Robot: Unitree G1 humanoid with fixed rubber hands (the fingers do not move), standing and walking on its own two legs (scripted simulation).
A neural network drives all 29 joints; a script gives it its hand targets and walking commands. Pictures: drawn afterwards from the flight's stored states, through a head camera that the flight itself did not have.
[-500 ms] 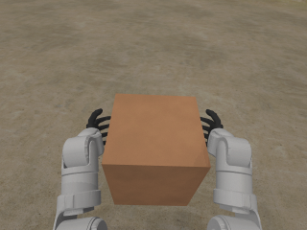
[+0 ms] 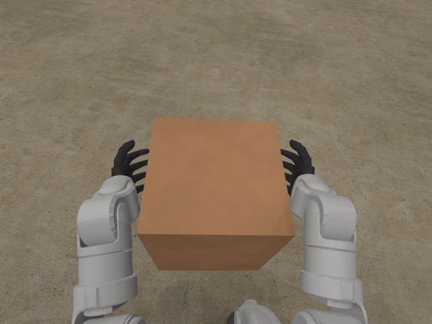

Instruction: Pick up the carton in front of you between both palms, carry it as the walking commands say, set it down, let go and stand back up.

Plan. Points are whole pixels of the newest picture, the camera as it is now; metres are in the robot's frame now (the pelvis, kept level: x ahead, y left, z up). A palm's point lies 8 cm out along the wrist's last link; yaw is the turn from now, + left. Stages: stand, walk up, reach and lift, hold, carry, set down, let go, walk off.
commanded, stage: carry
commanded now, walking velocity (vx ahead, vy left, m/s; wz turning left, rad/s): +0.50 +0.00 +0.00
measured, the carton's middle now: (212, 202) +0.33 -0.01 +0.03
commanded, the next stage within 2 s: none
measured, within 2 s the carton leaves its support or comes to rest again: neither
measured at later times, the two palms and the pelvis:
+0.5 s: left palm (144, 93) +0.56 +0.13 +0.12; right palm (276, 95) +0.57 -0.17 +0.11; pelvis +0.31 -0.02 +0.01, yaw +1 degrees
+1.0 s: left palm (142, 34) +0.87 +0.17 +0.11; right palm (242, 35) +0.86 -0.13 +0.12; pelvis +0.63 +0.02 +0.02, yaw -1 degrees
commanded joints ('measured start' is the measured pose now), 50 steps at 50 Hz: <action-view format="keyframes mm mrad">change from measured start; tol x32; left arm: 1 -501 -689 -587 -33 -119 -3 -6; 50 51 -768 -828 -498 -240 147 -129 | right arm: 1 -517 717 626 -72 185 3 36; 50 85 742 788 -521 235 158 154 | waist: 1 -1 150 -215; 7 79 -249 -525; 50 33 117 -94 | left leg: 1 192 204 -84 9 893 80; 4 96 176 28 300 1041 0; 8 -630 34 -101 954 -63 -38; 26 -603 66 125 216 350 -61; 31 -150 -32 227 99 277 -11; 34 316 463 -667 -164 -5 190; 50 111 257 4 -242 341 67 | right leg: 1 75 55 -81 -179 89 -28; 5 780 10 -23 -318 69 -53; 7 1086 -389 729 -450 -27 -238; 31 718 -142 -91 -227 756 -35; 35 45 6 108 601 -275 4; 50 -29 -80 -48 -45 149 59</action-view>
